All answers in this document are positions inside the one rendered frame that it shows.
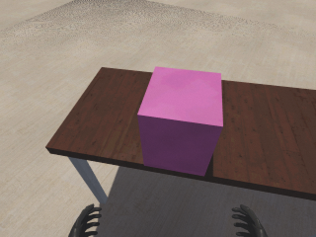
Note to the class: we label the robot left hand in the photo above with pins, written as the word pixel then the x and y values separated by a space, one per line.
pixel 80 226

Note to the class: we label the carton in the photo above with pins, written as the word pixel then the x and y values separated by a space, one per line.
pixel 180 119

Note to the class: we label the table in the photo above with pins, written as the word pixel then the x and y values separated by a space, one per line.
pixel 267 143

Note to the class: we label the robot right hand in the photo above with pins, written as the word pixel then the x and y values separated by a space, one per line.
pixel 253 225

